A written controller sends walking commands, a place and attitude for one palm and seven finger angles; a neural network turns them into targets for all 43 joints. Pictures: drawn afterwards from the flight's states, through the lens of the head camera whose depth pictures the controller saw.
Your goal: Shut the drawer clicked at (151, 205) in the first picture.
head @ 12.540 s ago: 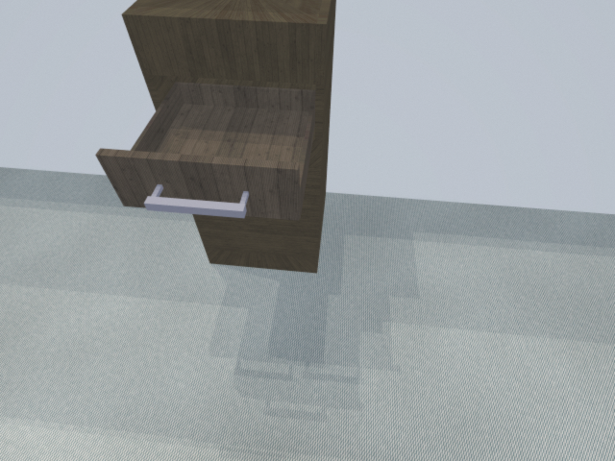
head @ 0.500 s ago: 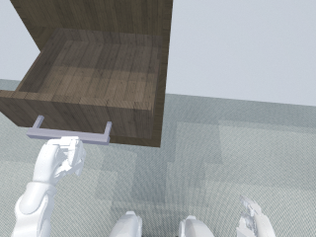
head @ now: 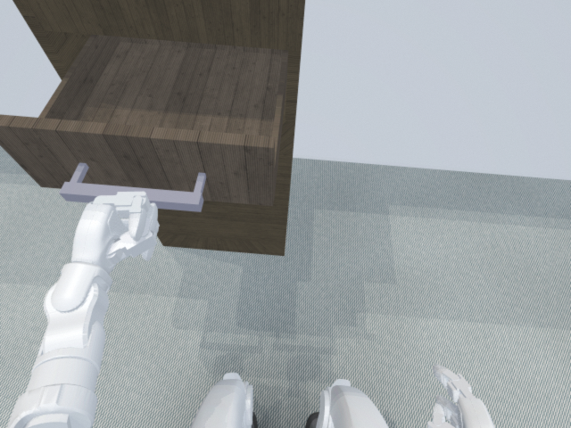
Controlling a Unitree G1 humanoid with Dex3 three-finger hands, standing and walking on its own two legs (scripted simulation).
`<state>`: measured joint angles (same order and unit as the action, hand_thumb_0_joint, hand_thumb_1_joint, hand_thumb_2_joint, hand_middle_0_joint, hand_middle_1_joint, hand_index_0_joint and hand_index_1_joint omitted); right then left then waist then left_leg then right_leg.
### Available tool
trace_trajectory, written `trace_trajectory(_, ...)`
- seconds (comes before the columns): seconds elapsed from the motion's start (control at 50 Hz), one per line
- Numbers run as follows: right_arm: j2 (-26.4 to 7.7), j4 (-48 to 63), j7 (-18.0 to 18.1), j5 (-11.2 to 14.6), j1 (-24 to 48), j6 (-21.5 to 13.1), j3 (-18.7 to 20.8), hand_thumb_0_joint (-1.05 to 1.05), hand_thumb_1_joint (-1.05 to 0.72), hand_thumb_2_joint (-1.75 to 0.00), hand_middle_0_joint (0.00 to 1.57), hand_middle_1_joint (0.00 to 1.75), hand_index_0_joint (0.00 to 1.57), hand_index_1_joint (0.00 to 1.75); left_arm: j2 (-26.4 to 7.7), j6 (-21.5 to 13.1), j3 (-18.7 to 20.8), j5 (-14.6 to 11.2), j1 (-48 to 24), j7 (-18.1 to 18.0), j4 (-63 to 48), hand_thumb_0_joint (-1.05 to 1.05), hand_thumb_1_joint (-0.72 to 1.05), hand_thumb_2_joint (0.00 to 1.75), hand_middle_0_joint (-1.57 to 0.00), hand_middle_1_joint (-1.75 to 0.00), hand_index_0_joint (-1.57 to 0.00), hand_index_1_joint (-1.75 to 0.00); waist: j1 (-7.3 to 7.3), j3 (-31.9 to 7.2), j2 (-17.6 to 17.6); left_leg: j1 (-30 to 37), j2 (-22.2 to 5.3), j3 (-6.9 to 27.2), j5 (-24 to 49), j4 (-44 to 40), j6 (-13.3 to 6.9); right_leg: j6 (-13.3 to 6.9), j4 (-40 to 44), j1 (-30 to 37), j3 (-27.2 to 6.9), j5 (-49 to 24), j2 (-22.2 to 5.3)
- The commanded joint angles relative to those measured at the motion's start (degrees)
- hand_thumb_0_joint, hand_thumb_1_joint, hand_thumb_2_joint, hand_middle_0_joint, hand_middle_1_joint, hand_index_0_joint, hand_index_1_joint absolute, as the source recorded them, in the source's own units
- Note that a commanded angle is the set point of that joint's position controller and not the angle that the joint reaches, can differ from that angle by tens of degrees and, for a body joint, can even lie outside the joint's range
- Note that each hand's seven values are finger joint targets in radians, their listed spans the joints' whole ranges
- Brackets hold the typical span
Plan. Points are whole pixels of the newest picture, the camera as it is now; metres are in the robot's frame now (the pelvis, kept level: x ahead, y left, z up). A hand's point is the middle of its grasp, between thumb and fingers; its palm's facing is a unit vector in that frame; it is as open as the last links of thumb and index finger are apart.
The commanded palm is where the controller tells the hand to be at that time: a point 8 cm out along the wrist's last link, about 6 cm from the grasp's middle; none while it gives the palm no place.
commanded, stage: push the drawer shut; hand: left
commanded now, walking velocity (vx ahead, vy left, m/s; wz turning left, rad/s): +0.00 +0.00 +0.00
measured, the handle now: (137, 185) +0.44 +0.23 +0.04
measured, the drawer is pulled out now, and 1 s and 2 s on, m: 0.21 0.09 0.00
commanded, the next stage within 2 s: pull the fist back off the drawer in 1.94 s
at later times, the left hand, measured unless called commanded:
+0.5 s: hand (164, 195) +0.42 +0.19 +0.04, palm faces -0.07 -1.00 -0.05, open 3.0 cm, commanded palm +0.42 +0.24 +0.04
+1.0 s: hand (171, 165) +0.48 +0.19 +0.04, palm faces -0.07 -1.00 -0.04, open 3.1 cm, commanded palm +0.48 +0.23 +0.04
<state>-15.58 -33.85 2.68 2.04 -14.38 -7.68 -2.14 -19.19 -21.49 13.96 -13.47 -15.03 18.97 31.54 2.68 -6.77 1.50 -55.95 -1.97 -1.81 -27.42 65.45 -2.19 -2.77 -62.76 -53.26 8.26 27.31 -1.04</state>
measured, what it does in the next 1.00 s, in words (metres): stands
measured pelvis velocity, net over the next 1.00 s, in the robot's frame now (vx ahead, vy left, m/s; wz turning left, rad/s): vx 0.00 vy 0.00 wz -0.03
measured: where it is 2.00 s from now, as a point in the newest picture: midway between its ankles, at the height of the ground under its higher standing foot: outside the picture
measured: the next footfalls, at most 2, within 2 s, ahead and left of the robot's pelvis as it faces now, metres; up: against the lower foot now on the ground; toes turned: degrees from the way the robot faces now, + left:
none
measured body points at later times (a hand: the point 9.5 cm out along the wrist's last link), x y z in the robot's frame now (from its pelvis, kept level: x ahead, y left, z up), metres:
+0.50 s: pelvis +0.01 +0.01 +0.00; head +0.12 +0.02 +0.44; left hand +0.42 +0.24 +0.04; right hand +0.09 -0.26 -0.11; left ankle +0.04 +0.09 -0.65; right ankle +0.03 -0.10 -0.65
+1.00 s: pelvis +0.00 +0.00 -0.01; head +0.13 +0.02 +0.42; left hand +0.48 +0.24 +0.05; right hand +0.05 -0.26 -0.12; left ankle +0.04 +0.09 -0.65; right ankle +0.03 -0.10 -0.65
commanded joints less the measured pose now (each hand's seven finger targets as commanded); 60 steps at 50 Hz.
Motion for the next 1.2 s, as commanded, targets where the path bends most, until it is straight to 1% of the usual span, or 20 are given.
trace_trajectory(0.0, -8.57, 5.57, 0.11, -0.23, -2.48, -1.62, 3.43, 0.0, -0.9, -0.9, 0.2, 0.3, 0.2, 0.3, -9.76, -3.81, 2.33, -0.5, -21.01, -2.02, -9.97, 0.0, 0.9, 0.9, -1.4, -1.6, -1.4, -1.6, 2.31, -20.51, 2.84, 14.37, 0.82, 5.3, 9.41, -10.07, 0.73, 1.21, 9.67, 8.44, -7.05, -7.14, 1.21)
trace_trajectory(0.12, -8.76, 4.87, -0.12, -0.51, -3.71, -0.12, 3.5, 0.0, -0.9, -0.9, 0.2, 0.3, 0.2, 0.3, -11.8, -4.7, 4.36, 0.64, -25.07, -3.11, -5.33, 0.0, 0.9, 0.9, -1.4, -1.6, -1.4, -1.6, 2.34, -20.55, 1.04, 12.63, 0.95, 4.86, 8.52, -9.96, 0.64, 1.28, 9.79, 9.22, -7.35, -6.65, 1.28)
trace_trajectory(0.18, -8.82, 4.44, -0.24, -0.52, -4.3, 0.49, 3.51, 0.0, -0.9, -0.9, 0.2, 0.3, 0.2, 0.3, -11.64, -5.26, 3.73, 1.13, -29.04, -3.15, -3.78, 0.0, 0.9, 0.9, -1.4, -1.6, -1.4, -1.6, 2.96, -21.27, 2.76, 14.37, 0.78, 5.23, 9.74, -9.88, 0.71, 1.17, 9.29, 7.7, -7.12, -7.65, 1.44)
trace_trajectory(0.2, -8.93, 4.3, -0.31, -0.6, -4.63, 0.69, 3.57, 0.0, -0.9, -0.9, 0.2, 0.3, 0.2, 0.3, -12.7, -5.48, 4.51, 1.28, -29.23, -3.17, -3.75, 0.0, 0.9, 0.9, -1.4, -1.6, -1.4, -1.6, 2.41, -22.55, 3.44, 14.85, 0.85, 5.23, 10.54, -9.81, 0.82, 1.06, 9.18, 8.48, -7.29, -8.26, 1.41)
trace_trajectory(0.26, -8.78, 4.52, -0.57, -0.7, -5.32, 1.33, 3.61, 0.0, -0.9, -0.9, 0.2, 0.3, 0.2, 0.3, -12.28, -5.47, 4.83, 1.25, -27.86, -2.9, -1.76, 0.0, 0.9, 0.9, -1.4, -1.6, -1.4, -1.6, 2.3, -23.15, 3.09, 15.74, 0.79, 5.12, 13.24, -9.82, 0.87, 1.08, 8.92, 9.07, -7.04, -10.86, 1.63)
trace_trajectory(0.4, -8.97, 3.53, -0.8, -0.88, -6.39, 2.72, 3.65, 0.0, -0.9, -0.9, 0.2, 0.3, 0.2, 0.3, -12.94, -6.35, 5.16, 1.75, -34.46, -3.08, 2.6, 0.0, 0.9, 0.9, -1.4, -1.6, -1.4, -1.6, 3.42, -22.79, 2.41, 15.19, 0.63, 5.2, 12.94, -9.42, 0.84, 1.19, 8.83, 7.85, -6.99, -10.73, 1.72)
trace_trajectory(0.44, -9.25, 3.21, -0.77, -0.96, -6.8, 3.05, 3.64, 0.0, -0.9, -0.9, 0.2, 0.3, 0.2, 0.3, -14.34, -6.7, 5.78, 2.07, -36.27, -3.17, 3.72, 0.0, 0.9, 0.9, -1.4, -1.6, -1.4, -1.6, 3.7, -22.77, 3.47, 15.34, 0.59, 5.43, 13.12, -9.18, 0.82, 1.0, 8.44, 6.72, -6.92, -10.53, 1.8)
trace_trajectory(0.48, -9.1, 3.07, -0.98, -1.04, -7.01, 3.36, 3.59, 0.0, -0.9, -0.9, 0.2, 0.3, 0.2, 0.3, -12.77, -6.98, 4.4, 2.31, -38.19, -3.08, 4.34, 0.0, 0.9, 0.9, -1.4, -1.6, -1.4, -1.6, 3.95, -23.49, 4.55, 16.88, 0.52, 5.75, 14.1, -9.22, 1.05, 1.01, 8.29, 5.64, -6.73, -10.84, 1.79)
trace_trajectory(0.52, -9.33, 2.52, -0.91, -1.15, -7.5, 3.72, 3.74, 0.0, -0.9, -0.9, 0.2, 0.3, 0.2, 0.3, -14.89, -7.04, 6.11, 2.49, -39.62, -3.37, 5.82, 0.0, 0.9, 0.9, -1.4, -1.6, -1.4, -1.6, 4.18, -24.31, 2.85, 15.83, 0.47, 5.52, 14.51, -8.59, 0.85, 1.16, 8.13, 6.65, -6.99, -11.72, 1.83)
trace_trajectory(0.58, -9.19, 2.55, -1.12, -1.27, -7.97, 4.05, 3.71, 0.0, -0.9, -0.9, 0.2, 0.3, 0.2, 0.3, -14.95, -7.44, 5.95, 2.62, -41.05, -3.02, 5.73, 0.0, 0.9, 0.9, -1.4, -1.6, -1.4, -1.6, 4.11, -26.32, 4.1, 17.34, 0.42, 5.58, 16.87, -8.25, 0.9, 1.1, 7.74, 6.83, -7.04, -13.54, 1.88)
trace_trajectory(0.64, -9.18, 2.03, -1.16, -1.36, -8.37, 4.47, 3.62, 0.0, -0.9, -0.9, 0.2, 0.3, 0.2, 0.3, -15.21, -7.48, 6.04, 2.66, -43.57, -3.02, 7.95, 0.0, 0.9, 0.9, -1.4, -1.6, -1.4, -1.6, 4.99, -25.22, 3.36, 15.82, 0.43, 5.5, 15.93, -7.7, 0.6, 1.2, 7.74, 6.01, -7.12, -12.93, 2.09)
trace_trajectory(0.72, -9.07, 2.13, -1.37, -1.36, -8.61, 5.01, 3.48, 0.0, -0.9, -0.9, 0.2, 0.3, 0.2, 0.3, -16.58, -7.79, 7.14, 3.07, -44.89, -2.79, 9.83, 0.0, 0.9, 0.9, -1.4, -1.6, -1.4, -1.6, 4.53, -25.77, 4.24, 15.12, 0.54, 5.14, 15.39, -7.72, 0.68, 1.17, 7.94, 6.98, -7.49, -12.76, 2.16)
trace_trajectory(0.86, -9.45, 0.98, -1.32, -1.67, -10.09, 5.82, 3.06, 0.0, -0.9, -0.9, 0.2, 0.3, 0.2, 0.3, -20.26, -8.09, 8.96, 3.88, -52.09, -2.72, 15.09, 0.0, 0.9, 0.9, -1.4, -1.6, -1.4, -1.6, 6.38, -25.12, 3.12, 11.83, 0.44, 4.9, 13.81, -6.2, 0.12, 1.41, 7.82, 6.51, -8.15, -12.03, 2.49)
trace_trajectory(0.94, -9.81, 0.87, -1.24, -1.97, -10.88, 6.07, 2.96, 0.0, -0.9, -0.9, 0.2, 0.3, 0.2, 0.3, -22.89, -8.17, 10.28, 4.34, -55.55, -2.35, 16.66, 0.0, 0.9, 0.9, -1.4, -1.6, -1.4, -1.6, 6.6, -26.5, 5.05, 11.44, 0.37, 5.25, 13.46, -5.43, 0.09, 1.19, 7.13, 5.48, -8.22, -10.91, 2.67)
trace_trajectory(0.96, -9.81, 1.05, -1.34, -1.98, -11.06, 6.14, 2.88, 0.0, -0.9, -0.9, 0.2, 0.3, 0.2, 0.3, -22.59, -8.21, 9.96, 4.5, -55.57, -2.18, 16.54, 0.0, 0.9, 0.9, -1.4, -1.6, -1.4, -1.6, 6.5, -28.13, 6.06, 12.77, 0.33, 5.46, 14.47, -5.51, 0.21, 1.18, 6.91, 5.23, -8.03, -11.41, 2.73)
trace_trajectory(1.08, -10.22, 0.55, -1.71, -2.31, -12.37, 6.9, 3.03, 0.0, -0.9, -0.9, 0.2, 0.3, 0.2, 0.3, -22.86, -7.8, 9.48, 5.14, -59.51, -2.48, 17.63, 0.0, 0.9, 0.9, -1.4, -1.6, -1.4, -1.6, 7.83, -29.06, 7.45, 14.48, -0.17, 6.16, 16.1, -5.04, 0.3, 1.28, 6.62, 2.58, -7.48, -11.77, 2.96)
trace_trajectory(1.1, -10.23, 0.52, -1.83, -2.3, -12.49, 7.05, 3.04, 0.0, -0.9, -0.9, 0.2, 0.3, 0.2, 0.3, -23.13, -7.66, 9.71, 5.46, -59.18, -2.7, 18.44, 0.0, 0.9, 0.9, -1.4, -1.6, -1.4, -1.6, 7.49, -28.84, 8.05, 14.53, -0.17, 6.19, 15.19, -5.21, 0.43, 1.22, 6.83, 1.98, -7.47, -10.63, 3.01)
trace_trajectory(1.12, -10.2, 0.47, -1.89, -2.31, -12.74, 7.13, 2.85, 0.0, -0.9, -0.9, 0.2, 0.3, 0.2, 0.3, -22.34, -7.33, 8.96, 5.5, -60.37, -2.95, 19.38, 0.0, 0.9, 0.9, -1.4, -1.6, -1.4, -1.6, 8.33, -27.75, 6.56, 13.36, -0.14, 6.23, 14.18, -5.25, 0.22, 1.33, 7.08, 1.9, -7.39, -9.97, 3.08)
trace_trajectory(1.14, -10.57, 0.21, -1.77, -2.45, -13.16, 7.23, 2.93, 0.0, -0.9, -0.9, 0.2, 0.3, 0.2, 0.3, -24.36, -7.42, 10.47, 5.81, -61.18, -3.36, 20.05, 0.0, 0.9, 0.9, -1.4, -1.6, -1.4, -1.6, 8.45, -27.4, 5.67, 13.01, -0.27, 6.56, 14.12, -5.08, 0.1, 1.24, 6.83, 1.54, -7.2, -9.76, 3.2)
trace_trajectory(1.18, -10.66, -0.11, -1.85, -2.59, -13.53, 7.43, 2.82, 0.0, -0.9, -0.9, 0.2, 0.3, 0.2, 0.3, -24.18, -7.21, 9.64, 6.61, -63.95, -3.9, 20.73, 0.0, 0.9, 0.9, -1.4, -1.6, -1.4, -1.6, 9.28, -26.92, 7.08, 13.01, -0.37, 6.82, 13.44, -5.05, 0.19, 1.36, 6.81, -0.19, -7.1, -8.82, 3.1)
